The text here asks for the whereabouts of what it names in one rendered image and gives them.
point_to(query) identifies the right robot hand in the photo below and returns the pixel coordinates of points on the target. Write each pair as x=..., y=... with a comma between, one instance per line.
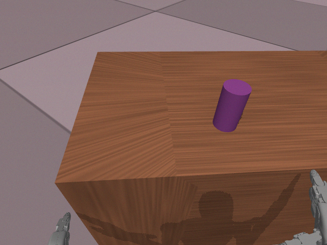
x=318, y=197

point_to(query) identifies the can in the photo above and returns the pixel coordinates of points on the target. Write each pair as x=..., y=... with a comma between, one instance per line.
x=232, y=101

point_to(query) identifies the left robot hand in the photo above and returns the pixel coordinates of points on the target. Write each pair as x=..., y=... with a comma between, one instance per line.
x=61, y=236

